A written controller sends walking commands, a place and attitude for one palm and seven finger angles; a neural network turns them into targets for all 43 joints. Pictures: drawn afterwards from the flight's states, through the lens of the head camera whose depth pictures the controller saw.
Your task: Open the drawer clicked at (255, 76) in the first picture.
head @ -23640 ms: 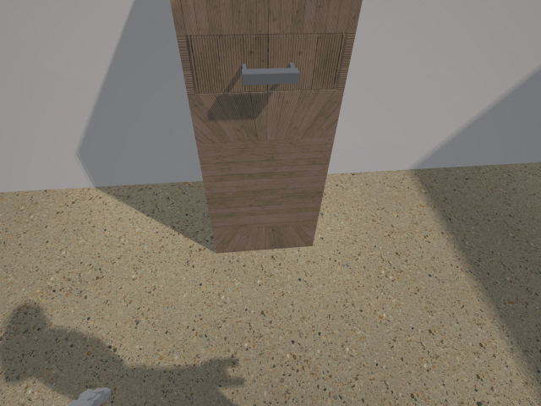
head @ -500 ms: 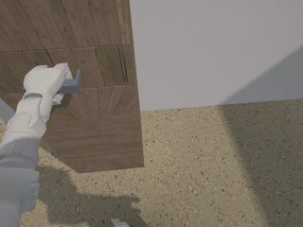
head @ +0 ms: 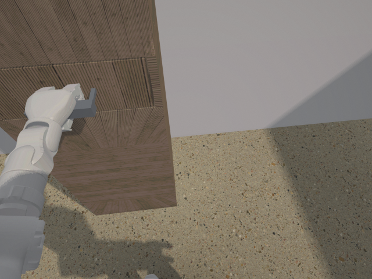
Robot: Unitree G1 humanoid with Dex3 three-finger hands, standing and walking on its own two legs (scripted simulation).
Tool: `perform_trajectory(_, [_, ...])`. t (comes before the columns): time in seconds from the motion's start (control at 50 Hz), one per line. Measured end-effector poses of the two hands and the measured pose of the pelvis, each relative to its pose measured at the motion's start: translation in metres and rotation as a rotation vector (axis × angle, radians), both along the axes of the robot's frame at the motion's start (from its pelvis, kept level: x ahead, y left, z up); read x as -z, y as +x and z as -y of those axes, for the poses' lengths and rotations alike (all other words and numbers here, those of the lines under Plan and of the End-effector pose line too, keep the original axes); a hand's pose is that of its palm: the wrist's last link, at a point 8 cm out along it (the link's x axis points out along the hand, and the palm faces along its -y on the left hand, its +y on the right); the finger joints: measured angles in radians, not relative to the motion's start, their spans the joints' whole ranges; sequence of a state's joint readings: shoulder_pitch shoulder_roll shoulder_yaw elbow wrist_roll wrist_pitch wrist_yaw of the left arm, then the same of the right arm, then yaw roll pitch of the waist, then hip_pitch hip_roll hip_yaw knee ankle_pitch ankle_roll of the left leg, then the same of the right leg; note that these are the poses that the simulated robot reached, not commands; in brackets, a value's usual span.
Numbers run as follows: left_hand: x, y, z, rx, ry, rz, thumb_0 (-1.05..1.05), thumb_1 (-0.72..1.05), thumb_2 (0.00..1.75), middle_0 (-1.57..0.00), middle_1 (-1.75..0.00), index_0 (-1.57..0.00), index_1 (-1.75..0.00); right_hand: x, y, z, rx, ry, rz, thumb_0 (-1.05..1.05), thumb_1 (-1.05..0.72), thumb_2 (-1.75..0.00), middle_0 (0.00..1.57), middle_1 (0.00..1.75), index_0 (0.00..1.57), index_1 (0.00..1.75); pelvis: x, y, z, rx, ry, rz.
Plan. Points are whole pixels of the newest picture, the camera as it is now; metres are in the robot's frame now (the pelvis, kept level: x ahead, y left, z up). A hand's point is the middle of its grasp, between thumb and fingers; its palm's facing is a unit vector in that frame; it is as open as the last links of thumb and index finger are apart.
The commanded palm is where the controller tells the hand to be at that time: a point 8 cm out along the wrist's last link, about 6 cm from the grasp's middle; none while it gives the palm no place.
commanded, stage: pull the drawer open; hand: left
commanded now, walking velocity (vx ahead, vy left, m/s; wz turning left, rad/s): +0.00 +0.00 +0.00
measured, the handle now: (64, 102) +0.49 +0.27 +0.11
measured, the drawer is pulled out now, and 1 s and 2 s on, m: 0.00 0.06 0.28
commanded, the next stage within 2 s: none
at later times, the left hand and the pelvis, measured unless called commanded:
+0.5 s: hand (60, 138) +0.40 +0.26 +0.09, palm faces +0.01 -0.07 -1.00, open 6.1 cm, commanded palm +0.35 +0.28 +0.14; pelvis +0.03 +0.01 +0.01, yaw -1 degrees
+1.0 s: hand (58, 146) +0.38 +0.26 +0.09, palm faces -0.04 -0.05 -1.00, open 6.0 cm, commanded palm +0.33 +0.28 +0.14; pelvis +0.01 -0.01 +0.01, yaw +0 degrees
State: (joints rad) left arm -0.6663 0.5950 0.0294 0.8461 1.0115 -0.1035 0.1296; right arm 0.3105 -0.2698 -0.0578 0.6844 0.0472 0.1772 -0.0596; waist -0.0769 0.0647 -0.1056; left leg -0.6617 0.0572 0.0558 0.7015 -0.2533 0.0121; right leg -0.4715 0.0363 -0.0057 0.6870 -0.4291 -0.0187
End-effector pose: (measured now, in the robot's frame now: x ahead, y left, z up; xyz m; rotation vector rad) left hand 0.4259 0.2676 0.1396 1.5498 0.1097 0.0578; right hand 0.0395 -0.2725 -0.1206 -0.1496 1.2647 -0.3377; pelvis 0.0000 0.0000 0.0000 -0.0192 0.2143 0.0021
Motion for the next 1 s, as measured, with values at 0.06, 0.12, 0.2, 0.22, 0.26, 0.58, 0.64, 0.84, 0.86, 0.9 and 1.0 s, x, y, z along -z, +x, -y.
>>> perform_trajectory(0.06, [0.0, -0.001, 0.0, 0.003, -0.002, 0.009, -0.01, 0.62, 0.81, -0.42, -1.35, -0.42, -1.35, 0.0, 0.0, -0.002, 0.009, 0.01, -0.005, 0.0, -0.9, -0.9, 0.2, 0.3, 0.2, 0.3, -0.001, 0.004, -0.002, 0.008, 0.002, 0.0])
perform_trajectory(0.12, [0.0, -0.004, 0.0, 0.008, -0.009, 0.02, 0.0, 0.62, 0.81, -0.42, -1.35, -0.42, -1.35, -0.001, 0.005, -0.005, 0.018, 0.02, 0.002, 0.0, -0.91, -0.9, 0.2, 0.3, 0.2, 0.3, -0.003, 0.009, -0.004, 0.018, 0.004, 0.003])
perform_trajectory(0.2, [0.0, -0.011, 0.0, 0.014, -0.021, 0.036, 0.01, 0.61, 0.8, -0.42, -1.35, -0.42, -1.35, -0.004, 0.021, -0.008, 0.018, 0.03, 0.033, 0.0, -0.91, -0.9, 0.2, 0.3, 0.2, 0.3, -0.005, 0.017, -0.007, 0.026, 0.007, 0.011])
perform_trajectory(0.22, [0.0, -0.013, 0.0, 0.015, -0.024, 0.04, 0.01, 0.61, 0.8, -0.42, -1.35, -0.42, -1.35, -0.005, 0.026, -0.009, 0.015, 0.032, 0.045, 0.0, -0.91, -0.9, 0.2, 0.3, 0.2, 0.3, -0.006, 0.018, -0.007, 0.026, 0.008, 0.014])
perform_trajectory(0.26, [0.0, -0.017, 0.0, 0.017, -0.028, 0.045, 0.01, 0.61, 0.8, -0.42, -1.35, -0.42, -1.35, -0.007, 0.038, -0.01, 0.003, 0.035, 0.07, 0.0, -0.91, -0.9, 0.2, 0.3, 0.2, 0.3, -0.006, 0.021, -0.008, 0.027, 0.009, 0.019])
perform_trajectory(0.58, [-0.001, -0.062, 0.004, 0.015, -0.051, 0.038, 0.03, 0.61, 0.77, -0.42, -1.35, -0.42, -1.35, -0.029, 0.139, -0.023, -0.136, 0.047, 0.292, 0.0, -0.91, -0.9, 0.2, 0.3, 0.2, 0.3, -0.011, 0.034, -0.007, 0.015, 0.017, 0.057])
perform_trajectory(0.64, [-0.001, -0.064, 0.004, 0.012, -0.048, 0.035, 0.02, 0.61, 0.78, -0.42, -1.35, -0.42, -1.35, -0.027, 0.146, -0.024, -0.174, 0.04, 0.282, 0.0, -0.91, -0.9, 0.2, 0.3, 0.2, 0.3, -0.01, 0.032, -0.004, -0.005, 0.02, 0.065])
perform_trajectory(0.84, [-0.001, -0.062, 0.005, -0.01, -0.015, -0.021, -0.01, 0.63, 0.78, -0.42, -1.35, -0.42, -1.35, -0.014, 0.123, -0.015, -0.164, 0.041, 0.218, 0.0, -0.9, -0.9, 0.2, 0.3, 0.2, 0.3, -0.009, 0.019, 0.01, -0.023, 0.023, 0.077])
perform_trajectory(0.86, [-0.001, -0.062, 0.005, -0.01, -0.016, -0.023, -0.01, 0.63, 0.78, -0.42, -1.35, -0.42, -1.35, -0.013, 0.118, -0.013, -0.156, 0.039, 0.209, 0.0, -0.9, -0.9, 0.2, 0.3, 0.2, 0.3, -0.009, 0.018, 0.011, -0.023, 0.023, 0.078])
perform_trajectory(0.9, [-0.001, -0.062, 0.005, -0.009, -0.021, -0.025, 0.0, 0.63, 0.77, -0.42, -1.35, -0.42, -1.35, -0.011, 0.106, -0.008, -0.142, 0.034, 0.188, 0.0, -0.9, -0.9, 0.2, 0.3, 0.2, 0.3, -0.009, 0.015, 0.013, -0.023, 0.023, 0.08])
perform_trajectory(1.0, [-0.001, -0.065, 0.005, -0.004, -0.034, -0.012, 0.01, 0.62, 0.76, -0.41, -1.35, -0.42, -1.35, -0.008, 0.078, 0.006, -0.082, 0.02, 0.153, 0.0, -0.9, -0.9, 0.2, 0.3, 0.2, 0.3, -0.008, 0.012, 0.015, -0.003, 0.025, 0.078])
